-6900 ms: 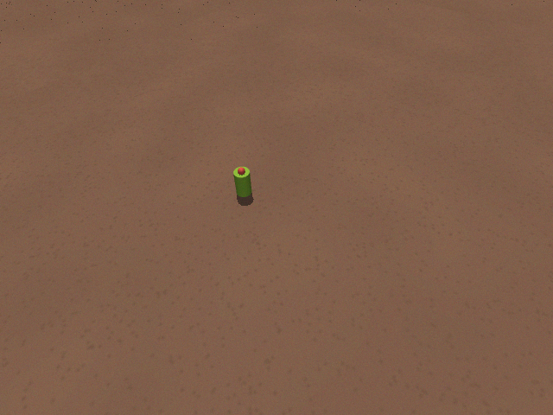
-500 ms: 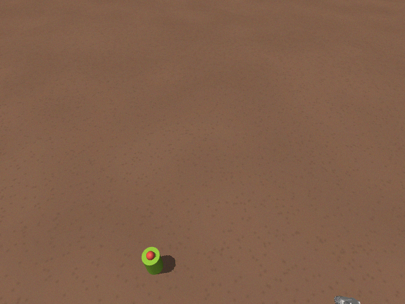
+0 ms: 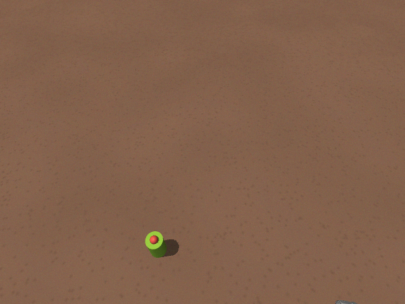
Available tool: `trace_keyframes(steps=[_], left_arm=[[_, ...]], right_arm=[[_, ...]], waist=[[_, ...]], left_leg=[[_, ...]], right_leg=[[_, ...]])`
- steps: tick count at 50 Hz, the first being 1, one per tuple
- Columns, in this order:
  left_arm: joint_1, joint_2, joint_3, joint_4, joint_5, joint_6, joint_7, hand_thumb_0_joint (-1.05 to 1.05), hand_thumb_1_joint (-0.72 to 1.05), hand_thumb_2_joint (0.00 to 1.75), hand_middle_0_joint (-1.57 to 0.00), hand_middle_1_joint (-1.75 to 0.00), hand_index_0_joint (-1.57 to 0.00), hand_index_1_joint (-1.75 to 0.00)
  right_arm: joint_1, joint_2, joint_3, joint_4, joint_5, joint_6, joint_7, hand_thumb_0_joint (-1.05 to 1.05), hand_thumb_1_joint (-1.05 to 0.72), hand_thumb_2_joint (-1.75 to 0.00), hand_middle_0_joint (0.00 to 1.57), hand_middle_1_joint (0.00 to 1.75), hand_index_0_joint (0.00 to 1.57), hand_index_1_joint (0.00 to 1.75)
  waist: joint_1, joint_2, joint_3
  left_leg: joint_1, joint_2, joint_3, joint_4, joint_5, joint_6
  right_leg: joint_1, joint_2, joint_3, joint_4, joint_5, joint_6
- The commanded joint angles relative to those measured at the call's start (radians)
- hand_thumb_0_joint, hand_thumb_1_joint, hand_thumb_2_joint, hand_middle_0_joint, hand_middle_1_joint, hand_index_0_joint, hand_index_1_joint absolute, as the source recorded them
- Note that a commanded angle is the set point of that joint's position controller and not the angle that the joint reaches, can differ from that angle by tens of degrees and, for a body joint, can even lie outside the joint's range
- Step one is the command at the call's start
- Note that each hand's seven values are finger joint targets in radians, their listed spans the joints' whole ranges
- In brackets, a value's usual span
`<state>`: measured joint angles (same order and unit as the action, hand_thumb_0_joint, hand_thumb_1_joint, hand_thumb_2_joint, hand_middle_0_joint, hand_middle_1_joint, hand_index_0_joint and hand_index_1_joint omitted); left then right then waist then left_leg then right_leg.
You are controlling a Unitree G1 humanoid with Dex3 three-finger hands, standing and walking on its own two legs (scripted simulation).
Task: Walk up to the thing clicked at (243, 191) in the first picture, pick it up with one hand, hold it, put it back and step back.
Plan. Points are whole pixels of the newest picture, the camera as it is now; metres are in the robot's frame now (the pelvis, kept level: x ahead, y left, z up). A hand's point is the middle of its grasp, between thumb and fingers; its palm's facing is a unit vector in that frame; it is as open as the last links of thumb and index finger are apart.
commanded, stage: walk up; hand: left
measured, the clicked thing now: (156, 244) +0.45 +0.23 -0.69
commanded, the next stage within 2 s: none
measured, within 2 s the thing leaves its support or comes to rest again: neither
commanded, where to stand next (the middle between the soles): +0.08 -0.01 m, yaw +2 degrees
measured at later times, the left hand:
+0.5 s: hand out of the picture -0.07 +0.23 -0.14, palm faces +0.11 -0.89 -0.45, open 7.4 cm
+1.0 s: hand out of the picture -0.03 +0.24 -0.15, palm faces +0.06 -0.90 -0.43, open 7.4 cm
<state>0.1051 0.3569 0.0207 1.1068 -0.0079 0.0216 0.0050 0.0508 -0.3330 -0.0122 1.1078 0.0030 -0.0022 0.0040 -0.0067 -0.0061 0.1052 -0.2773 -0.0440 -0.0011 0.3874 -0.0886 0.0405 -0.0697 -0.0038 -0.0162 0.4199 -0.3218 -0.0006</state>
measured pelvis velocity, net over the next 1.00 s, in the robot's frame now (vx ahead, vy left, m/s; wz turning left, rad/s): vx -0.07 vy -0.04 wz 0.09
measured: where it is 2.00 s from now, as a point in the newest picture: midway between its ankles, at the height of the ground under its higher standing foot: outside the picture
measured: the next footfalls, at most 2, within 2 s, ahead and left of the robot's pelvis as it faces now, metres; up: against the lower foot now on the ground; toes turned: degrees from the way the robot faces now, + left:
left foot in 0.60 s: -0.06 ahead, +0.12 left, +0.00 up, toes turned +4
right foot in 0.92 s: +0.04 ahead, -0.16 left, +0.00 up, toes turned +4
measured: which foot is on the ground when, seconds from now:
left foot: down 0.00-0.22, up 0.24-0.58, down 0.60-1.00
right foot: down 0.00-0.64, up 0.66-0.90, down 0.92-1.00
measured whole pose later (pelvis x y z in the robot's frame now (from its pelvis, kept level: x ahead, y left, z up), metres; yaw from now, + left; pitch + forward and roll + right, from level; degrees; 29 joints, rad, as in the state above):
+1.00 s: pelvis -0.07 -0.04 -0.02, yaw +5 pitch -4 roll -1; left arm 0.25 0.37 0.03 0.94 0.02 -0.04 0.01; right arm 0.15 -0.40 -0.05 0.90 0.00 0.05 0.02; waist 0.00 0.07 0.11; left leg -0.23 0.03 -0.02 0.77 -0.49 0.01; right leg -0.31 0.00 -0.03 0.63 -0.25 0.00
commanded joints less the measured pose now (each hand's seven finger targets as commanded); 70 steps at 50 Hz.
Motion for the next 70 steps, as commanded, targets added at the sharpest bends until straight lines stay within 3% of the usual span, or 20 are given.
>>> trace_keyframes(steps=[1, 4, 9, 11, 13, 17, 23, 29, 31, 32, 34, 37, 45, 47, 49, 58, 61, 63, 66, 70], left_arm=[[0.072, 0.182, 0.054, -0.097, -0.004, 0.016, 0.017, 0.00, 0.90, 0.90, -0.20, -0.30, -0.20, -0.30], [0.134, 0.189, 0.067, -0.123, -0.001, 0.043, 0.007, 0.00, 0.90, 0.90, -0.20, -0.30, -0.20, -0.30], [0.248, 0.186, 0.093, -0.119, 0.013, 0.017, 0.013, 0.00, 0.90, 0.90, -0.20, -0.30, -0.20, -0.30], [0.178, 0.312, 0.128, -0.172, 0.051, -0.007, 0.027, 0.00, 0.90, 0.90, -0.20, -0.30, -0.20, -0.30], [0.018, 0.405, 0.144, -0.268, 0.067, -0.021, 0.038, 0.00, 0.90, 0.90, -0.20, -0.30, -0.20, -0.30], [-0.016, 0.262, 0.127, -0.266, 0.049, -0.045, 0.043, 0.00, 0.90, 0.90, -0.20, -0.30, -0.20, -0.30], [0.259, 0.276, 0.134, -0.255, 0.050, -0.066, 0.024, 0.00, 0.90, 0.90, -0.20, -0.30, -0.20, -0.30], [0.200, 0.299, 0.119, -0.301, 0.030, -0.058, 0.002, 0.00, 0.90, 0.90, -0.20, -0.30, -0.20, -0.30], [0.144, 0.192, 0.077, -0.346, 0.016, -0.062, 0.002, 0.00, 0.90, 0.90, -0.20, -0.30, -0.20, -0.30], [0.091, 0.148, 0.067, -0.370, 0.016, -0.060, 0.000, 0.00, 0.90, 0.90, -0.20, -0.30, -0.20, -0.30], [0.100, 0.257, 0.086, -0.339, 0.021, -0.056, 0.010, 0.00, 0.90, 0.90, -0.20, -0.30, -0.20, -0.30], [0.221, 0.234, 0.079, -0.279, 0.018, -0.062, -0.009, 0.00, 0.90, 0.90, -0.20, -0.30, -0.20, -0.30], [0.265, 0.214, 0.082, -0.194, 0.023, -0.083, 0.019, 0.00, 0.90, 0.90, -0.20, -0.30, -0.20, -0.30], [0.234, 0.290, 0.095, -0.210, 0.035, -0.096, 0.030, 0.00, 0.90, 0.90, -0.20, -0.30, -0.20, -0.30], [0.139, 0.385, 0.101, -0.241, 0.036, -0.096, 0.034, 0.00, 0.90, 0.90, -0.20, -0.30, -0.20, -0.30], [0.031, 0.267, 0.064, -0.241, 0.023, -0.064, 0.022, 0.00, 0.90, 0.90, -0.20, -0.30, -0.20, -0.30], [0.025, 0.182, 0.041, -0.250, -0.006, -0.045, 0.010, 0.00, 0.90, 0.90, -0.20, -0.30, -0.20, -0.30], [0.019, 0.229, 0.057, -0.187, 0.009, -0.034, 0.010, 0.00, 0.90, 0.90, -0.20, -0.30, -0.20, -0.30], [0.000, 0.237, 0.054, -0.178, 0.003, -0.045, 0.000, 0.00, 0.90, 0.90, -0.20, -0.30, -0.20, -0.30], [-0.043, 0.218, 0.040, -0.152, -0.003, -0.033, -0.003, 0.00, 0.90, 0.90, -0.20, -0.30, -0.20, -0.30]], right_arm=[[0.009, -0.297, -0.086, -0.112, 0.003, 0.005, -0.028, 0.00, -0.90, -0.90, 0.20, 0.30, 0.20, 0.30], [-0.053, -0.300, -0.100, -0.187, -0.021, 0.019, -0.038, 0.00, -0.90, -0.90, 0.20, 0.30, 0.20, 0.30], [-0.120, -0.241, -0.096, -0.248, -0.032, 0.060, -0.015, 0.00, -0.90, -0.90, 0.20, 0.30, 0.20, 0.30], [-0.046, -0.173, -0.085, -0.257, -0.024, 0.072, -0.002, 0.00, -0.90, -0.90, 0.20, 0.30, 0.20, 0.30], [0.002, -0.235, -0.113, -0.273, -0.044, 0.086, -0.011, 0.00, -0.90, -0.90, 0.20, 0.30, 0.20, 0.30], [0.102, -0.221, -0.108, -0.234, -0.023, 0.066, 0.015, 0.00, -0.90, -0.90, 0.20, 0.30, 0.20, 0.30], [-0.052, -0.227, -0.082, -0.299, -0.035, 0.022, 0.022, 0.00, -0.90, -0.90, 0.20, 0.30, 0.20, 0.30], [0.100, -0.195, -0.091, -0.252, -0.029, -0.020, 0.027, 0.00, -0.90, -0.90, 0.20, 0.30, 0.20, 0.30], [0.260, -0.272, -0.125, -0.217, -0.040, -0.032, 0.012, 0.00, -0.90, -0.90, 0.20, 0.30, 0.20, 0.30], [0.276, -0.360, -0.138, -0.226, -0.045, -0.034, 0.005, 0.00, -0.90, -0.90, 0.20, 0.30, 0.20, 0.30], [0.212, -0.359, -0.139, -0.245, -0.024, -0.027, 0.004, 0.00, -0.90, -0.90, 0.20, 0.30, 0.20, 0.30], [0.100, -0.270, -0.096, -0.295, -0.021, -0.036, 0.001, 0.00, -0.90, -0.90, 0.20, 0.30, 0.20, 0.30], [0.005, -0.246, -0.081, -0.319, -0.011, 0.009, 0.014, 0.00, -0.90, -0.90, 0.20, 0.30, 0.20, 0.30], [0.058, -0.185, -0.064, -0.315, 0.003, 0.023, 0.011, 0.00, -0.90, -0.90, 0.20, 0.30, 0.20, 0.30], [0.117, -0.220, -0.076, -0.279, -0.007, 0.051, 0.000, 0.00, -0.90, -0.90, 0.20, 0.30, 0.20, 0.30], [0.168, -0.203, -0.072, -0.169, -0.010, 0.008, 0.001, 0.00, -0.90, -0.90, 0.20, 0.30, 0.20, 0.30], [0.085, -0.301, -0.084, -0.181, -0.028, -0.016, -0.012, 0.00, -0.90, -0.90, 0.20, 0.30, 0.20, 0.30], [-0.026, -0.312, -0.079, -0.176, -0.008, -0.014, -0.007, 0.00, -0.90, -0.90, 0.20, 0.30, 0.20, 0.30], [0.012, -0.261, -0.060, -0.157, -0.005, -0.017, -0.009, 0.00, -0.90, -0.90, 0.20, 0.30, 0.20, 0.30], [0.006, -0.265, -0.060, -0.123, -0.008, -0.016, -0.008, 0.00, -0.90, -0.90, 0.20, 0.30, 0.20, 0.30]], waist=[[-0.013, 0.161, -0.261], [0.011, 0.143, -0.283], [0.078, 0.088, -0.212], [0.042, -0.222, -0.114], [0.016, -0.176, -0.042], [-0.037, -0.075, -0.063], [0.133, -0.180, -0.067], [0.025, -0.161, -0.088], [-0.074, 0.075, -0.216], [-0.092, 0.232, -0.178], [-0.060, 0.138, -0.046], [0.011, 0.162, 0.003], [0.048, 0.158, -0.049], [0.037, -0.052, -0.083], [0.021, -0.167, -0.073], [-0.012, -0.168, -0.207], [0.028, 0.017, -0.184], [0.049, 0.072, -0.117], [0.033, 0.068, -0.114], [0.026, 0.101, -0.090]], left_leg=[[0.202, 0.339, -0.326, -0.053, 0.584, 0.166], [0.045, 0.336, -0.285, -0.078, 0.246, 0.179], [0.006, 0.174, -0.187, 0.098, -0.002, 0.056], [-0.249, -0.061, -0.107, 0.398, -0.370, -0.031], [-0.233, -0.043, -0.215, 0.753, -0.479, -0.063], [-0.231, -0.077, -0.199, 0.834, -0.274, -0.067], [-0.373, 0.027, -0.095, 0.385, -0.380, -0.063], [0.062, 0.000, 0.060, 0.031, -0.198, -0.009], [0.418, 0.160, -0.177, -0.067, -0.106, 0.059], [0.440, 0.372, -0.497, -0.119, -0.145, 0.161], [0.163, 0.425, -0.466, -0.124, -0.222, 0.270], [0.140, 0.272, -0.198, -0.091, -0.140, 0.167], [-0.098, 0.208, -0.066, 0.137, -0.060, 0.098], [-0.145, 0.103, 0.003, 0.321, -0.227, 0.020], [-0.068, 0.056, -0.078, 0.573, -0.539, -0.022], [0.099, 0.044, 0.013, 0.057, -0.211, -0.040], [0.121, 0.261, -0.260, -0.039, 0.017, 0.034], [-0.085, 0.285, -0.232, 0.016, -0.070, 0.105], [-0.003, 0.159, -0.088, 0.056, -0.040, 0.020], [0.005, 0.186, -0.117, -0.020, -0.113, 0.020]], right_leg=[[-0.114, 0.031, 0.022, 0.335, -0.130, -0.028], [-0.103, 0.003, 0.082, 0.520, -0.278, -0.053], [-0.086, -0.020, 0.027, 0.015, 0.033, -0.042], [-0.090, -0.277, 0.408, -0.133, 0.108, -0.100], [-0.336, -0.489, 0.525, -0.162, 0.210, -0.300], [-0.150, -0.205, 0.136, -0.036, 0.437, -0.140], [0.273, -0.272, 0.240, -0.039, 0.217, -0.194], [-0.022, -0.215, 0.095, 0.101, 0.407, -0.142], [-0.295, -0.087, -0.025, 0.430, 0.298, -0.048], [-0.529, 0.052, -0.049, 0.526, -0.232, -0.019], [-0.443, -0.036, 0.090, 0.618, -0.300, -0.038], [-0.423, -0.047, 0.077, 0.512, -0.161, -0.034], [-0.044, 0.008, -0.038, 0.110, 0.179, -0.011], [-0.016, -0.143, 0.204, -0.017, 0.290, -0.065], [-0.226, -0.403, 0.569, -0.147, 0.111, -0.252], [-0.138, -0.176, 0.160, 0.115, 0.375, -0.129], [-0.246, -0.049, 0.075, 0.207, 0.217, -0.025], [-0.077, -0.045, 0.059, 0.200, -0.009, -0.024], [-0.112, -0.082, 0.097, 0.122, 0.336, -0.048], [-0.123, -0.065, 0.080, 0.098, 0.256, -0.035]])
